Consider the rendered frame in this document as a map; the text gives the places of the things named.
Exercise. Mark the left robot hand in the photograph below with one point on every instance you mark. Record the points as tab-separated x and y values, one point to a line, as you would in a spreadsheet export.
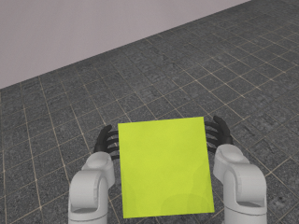
102	143

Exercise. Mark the right robot hand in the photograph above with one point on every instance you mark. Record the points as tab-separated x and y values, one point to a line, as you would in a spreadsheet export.
223	134

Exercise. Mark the right robot forearm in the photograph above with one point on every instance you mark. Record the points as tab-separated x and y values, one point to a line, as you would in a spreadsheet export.
244	187

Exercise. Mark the carton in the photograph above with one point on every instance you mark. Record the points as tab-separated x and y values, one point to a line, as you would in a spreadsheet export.
164	168

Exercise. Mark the left robot forearm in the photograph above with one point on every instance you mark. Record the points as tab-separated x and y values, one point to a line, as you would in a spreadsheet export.
88	190

